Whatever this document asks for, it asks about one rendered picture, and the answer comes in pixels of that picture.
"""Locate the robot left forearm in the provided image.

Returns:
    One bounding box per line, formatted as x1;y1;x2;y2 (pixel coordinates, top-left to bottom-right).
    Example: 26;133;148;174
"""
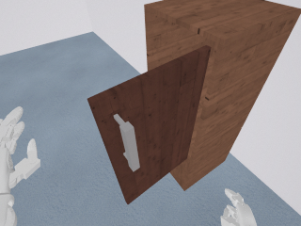
0;192;18;226

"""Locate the robot right hand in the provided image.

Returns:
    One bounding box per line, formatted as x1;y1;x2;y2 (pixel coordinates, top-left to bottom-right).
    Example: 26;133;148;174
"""
220;188;257;226

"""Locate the handle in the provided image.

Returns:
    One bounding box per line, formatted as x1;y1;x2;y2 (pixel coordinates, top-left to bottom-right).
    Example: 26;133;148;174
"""
114;114;140;171

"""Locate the cupboard door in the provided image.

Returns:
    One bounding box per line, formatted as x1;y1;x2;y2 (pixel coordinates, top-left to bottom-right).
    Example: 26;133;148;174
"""
87;45;212;204

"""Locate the robot left hand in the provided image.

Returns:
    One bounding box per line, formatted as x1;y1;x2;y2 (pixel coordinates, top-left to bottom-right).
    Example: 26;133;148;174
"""
0;106;40;194

